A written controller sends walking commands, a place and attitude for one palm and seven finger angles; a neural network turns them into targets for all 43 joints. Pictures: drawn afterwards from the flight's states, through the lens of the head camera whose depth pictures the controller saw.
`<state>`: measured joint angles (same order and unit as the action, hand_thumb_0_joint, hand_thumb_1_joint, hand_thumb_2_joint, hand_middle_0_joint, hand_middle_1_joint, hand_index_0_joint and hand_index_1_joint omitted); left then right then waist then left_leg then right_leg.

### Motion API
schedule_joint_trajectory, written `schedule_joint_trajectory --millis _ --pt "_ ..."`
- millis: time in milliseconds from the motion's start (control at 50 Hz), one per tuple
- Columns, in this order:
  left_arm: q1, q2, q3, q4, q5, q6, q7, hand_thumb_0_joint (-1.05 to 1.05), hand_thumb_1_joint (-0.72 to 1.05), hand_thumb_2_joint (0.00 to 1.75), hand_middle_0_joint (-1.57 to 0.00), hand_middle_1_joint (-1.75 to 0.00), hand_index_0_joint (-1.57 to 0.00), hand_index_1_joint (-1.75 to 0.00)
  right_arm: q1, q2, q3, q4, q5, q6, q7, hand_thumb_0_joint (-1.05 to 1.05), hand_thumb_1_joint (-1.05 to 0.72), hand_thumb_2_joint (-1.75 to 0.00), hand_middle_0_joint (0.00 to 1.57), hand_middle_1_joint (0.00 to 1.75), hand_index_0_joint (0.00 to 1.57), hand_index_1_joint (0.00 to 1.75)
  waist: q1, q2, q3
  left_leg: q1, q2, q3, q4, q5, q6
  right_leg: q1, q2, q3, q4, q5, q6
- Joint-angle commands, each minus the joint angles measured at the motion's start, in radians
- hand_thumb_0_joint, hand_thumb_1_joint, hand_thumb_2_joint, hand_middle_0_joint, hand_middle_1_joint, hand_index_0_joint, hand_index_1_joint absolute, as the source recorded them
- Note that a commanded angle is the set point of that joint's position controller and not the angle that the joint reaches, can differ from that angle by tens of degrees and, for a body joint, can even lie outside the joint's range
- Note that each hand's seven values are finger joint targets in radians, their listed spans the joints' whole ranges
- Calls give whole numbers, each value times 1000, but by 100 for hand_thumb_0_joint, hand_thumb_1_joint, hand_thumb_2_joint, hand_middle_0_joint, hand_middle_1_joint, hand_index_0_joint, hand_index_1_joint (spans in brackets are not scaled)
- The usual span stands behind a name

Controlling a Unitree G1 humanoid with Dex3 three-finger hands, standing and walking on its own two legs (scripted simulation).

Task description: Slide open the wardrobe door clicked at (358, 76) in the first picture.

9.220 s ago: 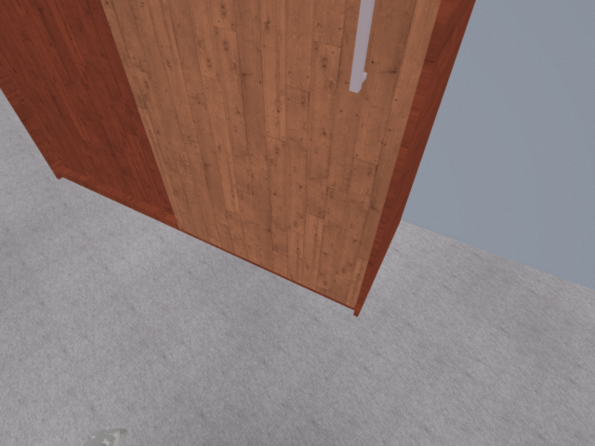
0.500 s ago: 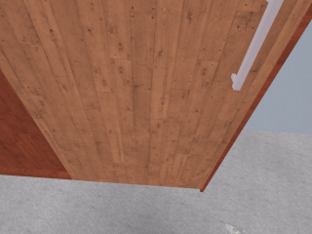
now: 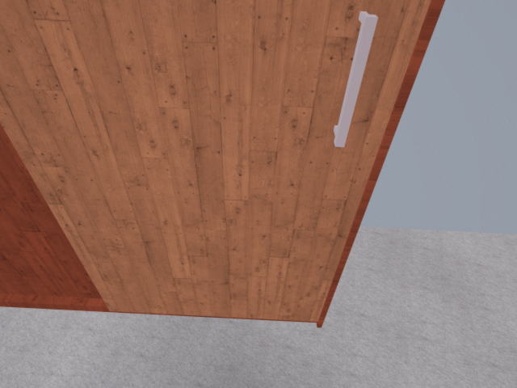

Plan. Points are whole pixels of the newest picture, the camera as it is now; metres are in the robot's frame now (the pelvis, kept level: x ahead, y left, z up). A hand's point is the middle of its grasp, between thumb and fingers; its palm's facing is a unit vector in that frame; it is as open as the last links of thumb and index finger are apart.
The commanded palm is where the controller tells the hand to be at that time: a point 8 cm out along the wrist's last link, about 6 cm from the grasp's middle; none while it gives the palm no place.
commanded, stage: come to a stop and stand still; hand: right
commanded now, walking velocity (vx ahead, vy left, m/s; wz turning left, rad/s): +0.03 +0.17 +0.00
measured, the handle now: (350, 84) +0.56 -0.12 +0.25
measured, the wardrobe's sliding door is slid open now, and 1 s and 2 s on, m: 0.00 0.00 0.00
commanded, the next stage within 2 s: look again from close up in 1.02 s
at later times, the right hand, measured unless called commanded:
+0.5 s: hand out of the picture -0.02 -0.16 -0.17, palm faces +0.07 +0.98 -0.16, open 7.4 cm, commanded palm none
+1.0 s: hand out of the picture -0.01 -0.15 -0.16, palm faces +0.04 +0.98 -0.17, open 7.4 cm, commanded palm none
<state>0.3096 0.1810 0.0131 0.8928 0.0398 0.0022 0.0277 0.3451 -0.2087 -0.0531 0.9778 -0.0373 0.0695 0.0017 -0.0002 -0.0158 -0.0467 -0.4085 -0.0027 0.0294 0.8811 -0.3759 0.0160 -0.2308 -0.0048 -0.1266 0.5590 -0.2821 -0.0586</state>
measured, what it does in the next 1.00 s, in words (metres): steps on the spot: left foot, then right foot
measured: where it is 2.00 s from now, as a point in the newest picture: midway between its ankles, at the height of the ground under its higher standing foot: outside the picture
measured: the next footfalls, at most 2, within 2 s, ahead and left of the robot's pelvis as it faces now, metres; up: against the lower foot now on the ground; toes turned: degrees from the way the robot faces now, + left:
left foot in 0.14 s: +0.04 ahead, +0.10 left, +0.00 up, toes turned +2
right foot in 0.48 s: +0.04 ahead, -0.10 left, +0.00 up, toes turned -3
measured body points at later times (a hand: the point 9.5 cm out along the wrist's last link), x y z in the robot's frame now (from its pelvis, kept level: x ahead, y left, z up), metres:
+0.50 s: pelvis -0.03 +0.01 +0.00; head -0.05 +0.00 +0.45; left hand -0.04 +0.24 -0.14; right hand -0.02 -0.21 -0.15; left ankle +0.00 +0.10 -0.73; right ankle +0.00 -0.10 -0.73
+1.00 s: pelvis +0.00 +0.01 +0.01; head +0.00 +0.02 +0.46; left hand +0.01 +0.23 -0.15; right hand -0.01 -0.20 -0.15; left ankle +0.00 +0.10 -0.73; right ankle +0.00 -0.10 -0.73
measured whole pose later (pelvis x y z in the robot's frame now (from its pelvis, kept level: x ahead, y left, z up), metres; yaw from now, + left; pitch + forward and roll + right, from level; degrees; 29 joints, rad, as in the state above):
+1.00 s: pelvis +0.00 +0.01 +0.01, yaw +0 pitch -1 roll -1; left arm 0.30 0.15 -0.02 1.09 0.01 -0.03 0.04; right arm 0.33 -0.13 0.01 1.09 -0.01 -0.02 -0.03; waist 0.00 -0.01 0.00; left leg -0.18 -0.01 0.06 0.43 -0.23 0.04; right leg -0.16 0.01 -0.05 0.40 -0.22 -0.02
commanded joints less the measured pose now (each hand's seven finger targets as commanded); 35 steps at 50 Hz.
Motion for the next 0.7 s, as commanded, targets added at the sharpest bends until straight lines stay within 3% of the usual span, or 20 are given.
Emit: schedule_joint_trajectory --millis 0,60,100,120,140,160,180,200,220,260,360,420,440,480,500,540,560,620,660,680 --pt "39 222 69 -56 5 -13 22 0 90 90 -20 -30 -20 -30 -31 -38 -10 -114 -4 -24 15 0 -90 -90 20 30 20 30 28 -65 144 -89 25 -10 -119 -47 12 -45 -316 372 -342 -219 -115" --pt "20 234 75 -57 4 -7 17 0 90 90 -20 -30 -20 -30 40 -26 -9 -107 -5 -31 15 0 -90 -90 20 30 20 30 12 -64 104 24 7 7 -263 -22 22 -75 -287 347 -317 -256 -100" --pt "6 205 66 -55 -1 -1 11 0 90 90 -20 -30 -20 -30 112 -27 -10 -84 -5 -39 10 0 -90 -90 20 30 20 30 -13 -22 95 188 -7 10 -432 36 38 -174 -221 275 -268 -318 -49" --pt "-3 178 57 -58 -2 1 6 0 90 90 -20 -30 -20 -30 141 -43 -11 -77 -7 -44 6 0 -90 -90 20 30 20 30 -25 49 110 228 28 -66 -500 -41 65 -235 -151 208 -203 -342 -16" --pt "-11 137 47 -66 -8 0 1 0 90 90 -20 -30 -20 -30 160 -75 -14 -76 -11 -49 -2 0 -90 -90 20 30 20 30 -29 124 115 220 128 -254 -575 -187 123 -289 -56 125 -66 -319 18" --pt "-1 95 35 -65 -9 3 -4 0 90 90 -20 -30 -20 -30 149 -125 -24 -77 -3 -67 -13 0 -90 -90 20 30 20 30 -25 293 90 227 251 -444 -720 -396 186 -330 19 36 151 -233 39" --pt "-4 109 39 -56 -12 3 -11 0 90 90 -20 -30 -20 -30 107 -129 -26 -91 6 -77 -24 0 -90 -90 20 30 20 30 -25 253 114 146 312 -521 -777 -401 223 -316 14 86 334 -219 30" --pt "24 112 44 -36 -12 4 -17 0 90 90 -20 -30 -20 -30 61 -119 -23 -94 10 -86 -32 0 -90 -90 20 30 20 30 15 147 127 113 302 -491 -766 -322 226 -314 -2 119 425 -156 30" --pt "44 104 46 -16 -13 8 -24 0 90 90 -20 -30 -20 -30 25 -115 -20 -98 11 -94 -34 0 -90 -90 20 30 20 30 35 79 140 77 279 -417 -749 -269 213 -305 -13 115 467 -113 36" --pt "71 87 45 1 -14 10 -33 0 90 90 -20 -30 -20 -30 5 -110 -20 -91 8 -107 -33 0 -90 -90 20 30 20 30 42 70 142 85 238 -296 -740 -188 178 -286 -18 94 423 -66 47" --pt "78 52 31 20 -23 -3 -29 0 90 90 -20 -30 -20 -30 42 -125 -23 -47 2 -102 -28 0 -90 -90 20 30 20 30 -6 132 136 122 236 -269 -725 -189 172 -158 3 50 92 -118 54" --pt "165 23 11 75 -20 -19 -14 0 90 90 -20 -30 -20 -30 17 -104 -21 -25 12 -86 -28 0 -90 -90 20 30 20 30 20 73 116 5 166 -196 -626 -212 105 70 17 65 -152 -8 50" --pt "186 38 9 86 -18 -23 -8 0 90 90 -20 -30 -20 -30 10 -78 -13 -25 15 -80 -27 0 -90 -90 20 30 20 30 24 11 125 -36 121 -156 -559 -203 78 99 -21 119 -210 -43 42" --pt "156 122 24 72 -7 -22 5 0 90 90 -20 -30 -20 -30 47 -8 3 -31 20 -74 -20 0 -90 -90 20 30 20 30 -6 -168 143 42 20 -4 -381 -74 32 -75 -197 351 -367 -306 -26" --pt "103 115 25 65 -11 -21 7 0 90 90 -20 -30 -20 -30 39 -1 11 -21 11 -68 -22 0 -90 -90 20 30 20 30 -22 -197 198 106 8 12 -354 -24 28 -193 -200 391 -414 -376 -43" --pt "55 97 17 63 -15 -23 10 0 90 90 -20 -30 -20 -30 62 11 19 4 7 -70 -18 0 -90 -90 20 30 20 30 -43 -106 225 189 25 -5 -372 72 30 -262 -168 348 -387 -304 -35" --pt "61 88 13 67 -18 -29 10 0 90 90 -20 -30 -20 -30 68 6 20 10 8 -76 -17 0 -90 -90 20 30 20 30 -44 -69 182 222 40 -26 -408 106 33 -234 -148 319 -357 -226 -26" --pt "84 70 6 92 -21 -37 7 0 90 90 -20 -30 -20 -30 61 -13 24 23 16 -88 -21 0 -90 -90 20 30 20 30 -28 -12 144 239 82 -76 -480 80 39 -185 -105 253 -306 -176 2" --pt "102 54 -1 106 -24 -37 6 0 90 90 -20 -30 -20 -30 50 -15 27 28 18 -95 -25 0 -90 -90 20 30 20 30 -14 66 128 226 101 -105 -515 108 47 -133 -86 224 -252 -36 9" --pt "108 47 -5 115 -25 -41 7 0 90 90 -20 -30 -20 -30 48 -11 30 29 20 -99 -27 0 -90 -90 20 30 20 30 -9 64 120 215 111 -110 -528 129 47 -99 -81 203 -231 33 15"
